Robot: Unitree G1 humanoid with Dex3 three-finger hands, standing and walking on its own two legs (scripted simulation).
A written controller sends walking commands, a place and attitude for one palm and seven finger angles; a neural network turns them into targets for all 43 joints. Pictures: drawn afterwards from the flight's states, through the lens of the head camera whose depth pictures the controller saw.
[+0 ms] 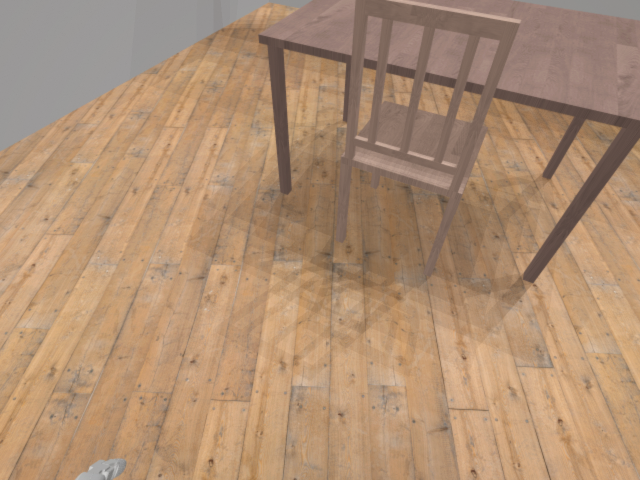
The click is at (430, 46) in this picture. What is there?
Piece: chair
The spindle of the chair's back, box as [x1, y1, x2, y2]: [400, 26, 434, 152]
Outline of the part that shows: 424,26 400,150 404,152 407,152 433,36 434,28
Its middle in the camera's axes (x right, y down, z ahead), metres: +0.26 -0.40 +1.07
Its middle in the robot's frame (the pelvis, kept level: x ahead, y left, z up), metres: +1.08 -0.21 -0.06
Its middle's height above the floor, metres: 0.71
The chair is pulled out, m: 0.00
